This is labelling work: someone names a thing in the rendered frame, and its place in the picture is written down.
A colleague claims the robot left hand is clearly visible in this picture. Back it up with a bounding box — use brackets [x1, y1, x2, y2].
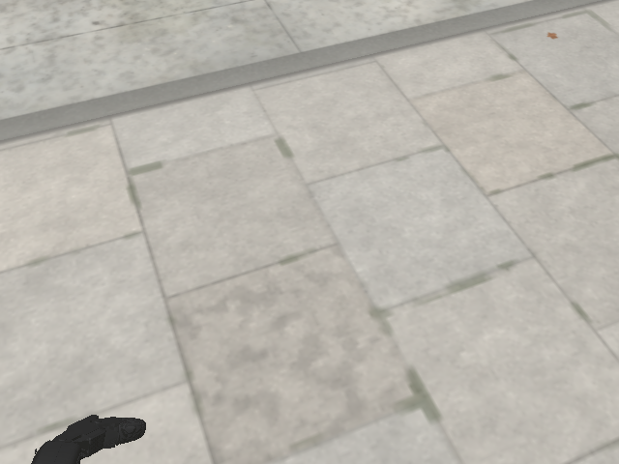
[31, 415, 146, 464]

